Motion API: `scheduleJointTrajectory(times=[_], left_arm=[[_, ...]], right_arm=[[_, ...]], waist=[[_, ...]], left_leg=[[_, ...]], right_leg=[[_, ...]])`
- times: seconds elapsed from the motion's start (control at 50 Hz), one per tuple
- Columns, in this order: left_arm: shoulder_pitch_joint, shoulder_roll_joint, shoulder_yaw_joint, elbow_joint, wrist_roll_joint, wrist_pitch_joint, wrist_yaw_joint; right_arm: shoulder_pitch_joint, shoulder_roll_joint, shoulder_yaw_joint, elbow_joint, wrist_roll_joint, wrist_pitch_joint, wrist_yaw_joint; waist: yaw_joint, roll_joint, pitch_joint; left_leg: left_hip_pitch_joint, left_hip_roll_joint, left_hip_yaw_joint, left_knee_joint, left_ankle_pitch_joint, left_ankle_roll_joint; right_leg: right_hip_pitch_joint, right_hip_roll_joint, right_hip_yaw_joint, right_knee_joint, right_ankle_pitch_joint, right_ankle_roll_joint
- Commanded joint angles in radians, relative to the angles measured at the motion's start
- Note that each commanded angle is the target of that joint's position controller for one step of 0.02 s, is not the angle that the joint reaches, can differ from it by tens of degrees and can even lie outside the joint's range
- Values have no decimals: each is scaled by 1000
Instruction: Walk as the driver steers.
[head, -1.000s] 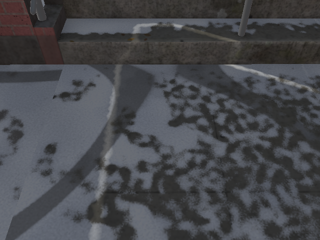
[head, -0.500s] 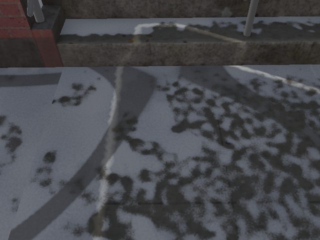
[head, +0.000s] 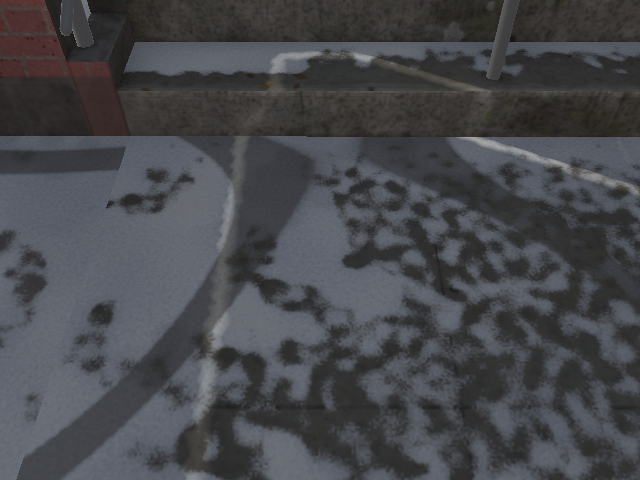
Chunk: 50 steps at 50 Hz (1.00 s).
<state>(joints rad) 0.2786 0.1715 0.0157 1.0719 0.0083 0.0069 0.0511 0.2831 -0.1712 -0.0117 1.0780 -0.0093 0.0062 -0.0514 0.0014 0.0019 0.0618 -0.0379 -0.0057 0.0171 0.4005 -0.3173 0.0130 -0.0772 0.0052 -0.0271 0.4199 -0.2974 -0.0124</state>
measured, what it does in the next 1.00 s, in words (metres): walks ahead: left foot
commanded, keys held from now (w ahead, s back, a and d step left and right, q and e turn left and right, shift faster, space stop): no key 0.22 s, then w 0.78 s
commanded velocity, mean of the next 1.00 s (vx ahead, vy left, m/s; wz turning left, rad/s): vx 0.28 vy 0.00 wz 0.00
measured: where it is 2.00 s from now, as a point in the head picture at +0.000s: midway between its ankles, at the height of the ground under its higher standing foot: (345, 358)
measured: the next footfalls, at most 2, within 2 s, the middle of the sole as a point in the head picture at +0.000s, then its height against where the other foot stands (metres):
left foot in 1.00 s outside the picture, level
right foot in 1.56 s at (390, 396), level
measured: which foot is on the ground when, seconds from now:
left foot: down 0.00-0.52, up 0.54-0.98, down 1.00-1.00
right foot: down 0.00-0.98, up 1.00-1.00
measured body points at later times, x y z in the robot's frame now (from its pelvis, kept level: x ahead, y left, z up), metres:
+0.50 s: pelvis +0.00 -0.02 -0.01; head -0.01 -0.04 +0.44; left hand +0.00 +0.21 -0.15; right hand -0.10 -0.24 -0.17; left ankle -0.06 +0.11 -0.74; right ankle -0.02 -0.10 -0.73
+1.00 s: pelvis +0.22 -0.03 -0.03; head +0.26 -0.03 +0.42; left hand +0.08 +0.18 -0.16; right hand +0.41 -0.24 -0.14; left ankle +0.34 +0.03 -0.74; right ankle +0.00 -0.11 -0.73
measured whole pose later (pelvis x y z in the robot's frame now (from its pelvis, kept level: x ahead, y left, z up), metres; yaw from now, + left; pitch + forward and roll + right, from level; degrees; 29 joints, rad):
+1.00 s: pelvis +0.22 -0.03 -0.03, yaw -1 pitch +0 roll +0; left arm 0.55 0.14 -0.01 1.15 0.02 -0.10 0.02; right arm -0.02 -0.17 -0.03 0.91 -0.02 -0.07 0.01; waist 0.04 0.00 0.08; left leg -0.46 -0.04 0.14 0.53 -0.10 0.14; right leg 0.13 0.04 -0.06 0.45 -0.49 -0.06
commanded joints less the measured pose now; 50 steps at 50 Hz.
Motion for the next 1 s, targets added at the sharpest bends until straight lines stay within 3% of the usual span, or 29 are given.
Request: scheduleJointTrajectory(times=[0.02, 0.22, 0.26, 0.3, 0.34, 0.38, 0.4, 0.42, 0.46, 0.5, 0.52, 0.54, 0.56, 0.58, 0.62, 0.66, 0.72, 0.82, 0.88, 0.9, 0.94, 0.96, 0.98, 1.0], left_arm=[[61, 77, 8, 6, 1, -5, 2], [81, 49, -8, 62, 0, -7, -3], [97, 58, -3, 70, 1, -3, -5], [95, 71, 8, 58, 6, 6, -12], [59, 38, 1, 27, 13, 3, -22], [6, -7, -9, -12, 30, -17, -35], [-24, 17, -3, -33, 33, -28, -41], [-29, 38, 4, -47, 27, -39, -48], [25, 30, 7, -49, 16, -55, -61], [227, -1, 10, 25, 2, -65, -58], [332, 37, 24, 57, 9, -70, -49], [453, 148, 51, 69, 11, -76, -41], [453, 162, 54, 81, 10, -64, -41], [336, 125, 42, 43, 13, -65, -43], [220, 103, 31, 0, 7, -84, -47], [237, 68, 17, 11, 6, -102, -43], [315, 57, 4, 45, 7, -113, -38], [339, 60, -11, 50, 10, -118, -31], [340, 84, -8, 56, 11, -122, -25], [328, 93, -6, 56, 12, -124, -25], [301, 114, 0, 59, 11, -125, -23], [285, 129, 5, 56, 12, -121, -23], [262, 140, 9, 50, 6, -116, -26], [268, 108, 1, 28, 2, -114, -33]], right_arm=[[68, -76, -7, 6, -1, -6, -2], [95, -48, 10, 54, 0, -9, 1], [117, -59, 3, 63, -1, -6, 3], [129, -85, -11, 53, -5, 5, 9], [182, -85, -15, 51, -4, 6, 14], [249, -127, -35, 70, -7, -2, 14], [244, -132, -40, 67, -11, -7, 17], [223, -135, -43, 59, -17, -14, 21], [150, -143, -49, 35, -11, -26, 24], [54, -128, -50, 5, 2, -30, 27], [23, -92, -41, -15, -5, -40, 31], [4, -1, -15, -57, -1, -51, 42], [-19, -71, -30, -77, -33, -53, 49], [-30, -78, -33, -84, -39, -58, 61], [3, -49, -28, -68, -24, -72, 78], [10, -59, -35, -61, -26, -66, 87], [-67, -52, -37, -93, -21, -52, 86], [-310, -34, -20, -190, -10, -47, 86], [-363, -46, -15, -219, -4, -48, 82], [-350, -57, -18, -221, -4, -50, 77], [-222, -90, -34, -187, -5, -58, 65], [-90, -112, -48, -145, -3, -66, 58], [60, -131, -63, -93, -8, -74, 51], [207, -203, -86, -62, -33, -79, 43]], waist=[[0, 0, 23], [1, 2, 53], [-1, 5, 39], [-7, 26, 99], [-36, 66, 182], [-66, 177, 172], [-69, 168, 168], [-54, 144, 151], [2, 120, 129], [100, 75, 115], [139, -36, 98], [171, -303, 32], [142, -246, 94], [76, -123, 161], [12, -50, 145], [0, -42, 98], [4, -67, 78], [37, -93, 107], [36, -113, 104], [21, -113, 92], [-41, -121, 19], [-93, -117, -51], [-159, -99, -122], [-196, -21, -218]], left_leg=[[-52, 92, -60, -57, 354, 28], [-101, 88, -68, -92, 214, 26], [-113, 57, -58, -82, -20, 44], [-193, 55, -98, -73, -366, 85], [-216, 116, -214, -121, -528, 133], [-142, 260, -413, -244, -565, 211], [-162, 304, -463, -282, -525, 238], [-168, 311, -461, -289, -474, 243], [-226, 270, -364, -252, -392, 210], [-442, 159, -215, -117, -348, 156], [-553, 90, -122, 71, -273, 123], [-674, -35, 55, 423, -198, 73], [-737, -11, 17, 619, -224, 84], [-743, 41, -22, 707, -125, 91], [-684, 79, -33, 697, 34, 78], [-662, 76, -1, 681, 100, 59], [-713, 63, 40, 652, 145, 45], [-670, 26, 104, 392, 221, 35], [-562, 0, 130, 248, 238, 69], [-513, -14, 134, 219, 229, 89], [-363, -59, 138, 199, 185, 132], [-240, -79, 128, 168, 174, 152], [-51, -65, 112, 90, 214, 171], [174, 127, -100, 69, 38, 211]], right_leg=[[-6, -93, 69, -55, 357, -32], [-48, -89, 76, -93, 220, -26], [-65, -52, 57, -72, -13, -40], [-176, -21, 53, -17, -328, -69], [-322, -4, 48, 70, -389, -74], [-404, 20, -51, 268, -178, -53], [-410, -11, -37, 332, -146, -54], [-404, -24, -21, 355, -174, -58], [-287, -28, -24, 248, -178, -70], [70, 41, -75, 33, -61, -77], [214, -33, 43, -56, -111, -78], [286, -292, 472, -278, -436, -135], [169, -388, 648, -341, -561, -195], [73, -369, 597, -344, -524, -202], [26, -287, 411, -352, -252, -176], [72, -230, 275, -337, -3, -156], [125, -206, 167, -293, 326, -147], [83, -179, 83, -285, 573, -147], [102, -193, 59, -269, 697, -147], [119, -200, 48, -238, 797, -144], [159, -209, 24, -75, 1064, -134], [168, -206, 19, 77, 1112, -129], [97, -183, 3, 268, 1011, -120], [-96, -135, -19, 554, 661, -115]])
